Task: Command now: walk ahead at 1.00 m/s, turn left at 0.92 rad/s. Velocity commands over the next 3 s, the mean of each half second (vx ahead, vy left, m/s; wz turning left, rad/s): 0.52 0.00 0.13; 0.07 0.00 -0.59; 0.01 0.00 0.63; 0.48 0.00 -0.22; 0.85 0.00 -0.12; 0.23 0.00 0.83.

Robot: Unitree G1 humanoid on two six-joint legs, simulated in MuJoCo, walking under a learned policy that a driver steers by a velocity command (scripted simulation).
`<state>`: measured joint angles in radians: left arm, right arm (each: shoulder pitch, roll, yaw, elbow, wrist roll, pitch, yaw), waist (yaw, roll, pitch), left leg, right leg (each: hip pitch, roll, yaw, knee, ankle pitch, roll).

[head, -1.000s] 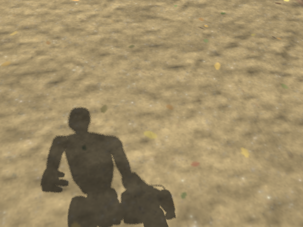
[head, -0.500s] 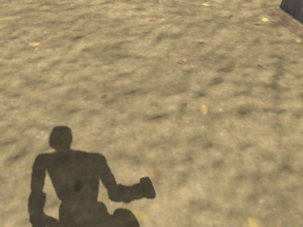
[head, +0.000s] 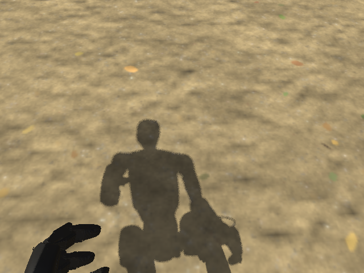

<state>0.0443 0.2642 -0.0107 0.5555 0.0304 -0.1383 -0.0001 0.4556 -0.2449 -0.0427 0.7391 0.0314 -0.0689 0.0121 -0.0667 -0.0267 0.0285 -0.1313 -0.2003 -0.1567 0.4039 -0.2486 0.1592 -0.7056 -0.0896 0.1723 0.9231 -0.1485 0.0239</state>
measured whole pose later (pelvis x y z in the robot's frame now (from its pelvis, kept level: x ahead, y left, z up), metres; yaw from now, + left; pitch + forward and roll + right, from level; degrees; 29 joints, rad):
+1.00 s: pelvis +0.38 -0.05 -0.01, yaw -19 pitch +1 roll +1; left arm 0.15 0.26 0.03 0.61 0.03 0.05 0.01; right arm 0.20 -0.30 -0.06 0.77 0.00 0.00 0.01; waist -0.06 0.03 0.03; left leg -0.36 0.08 0.07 0.63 -0.39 -0.03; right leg -0.30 -0.02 0.00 0.55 -0.28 -0.01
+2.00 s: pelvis +0.51 -0.04 +0.00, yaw -5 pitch +2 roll +1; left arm 0.30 0.28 0.08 0.77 -0.04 -0.03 -0.03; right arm 0.33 -0.27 -0.06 0.77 -0.02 -0.09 -0.01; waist 0.00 0.01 -0.06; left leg 0.10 0.01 0.21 0.20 -0.32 -0.01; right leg -0.82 -0.12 0.03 1.02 0.03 0.03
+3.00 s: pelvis +1.11 -0.28 +0.00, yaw +18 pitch +1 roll -2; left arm 0.01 0.28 0.06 0.65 0.00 -0.03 0.03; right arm 0.20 -0.33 -0.12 0.59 0.03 0.05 -0.05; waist -0.04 -0.02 0.07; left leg -0.33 -0.24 -0.33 0.48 -0.12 0.09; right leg -0.56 0.05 0.24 0.76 -0.22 0.09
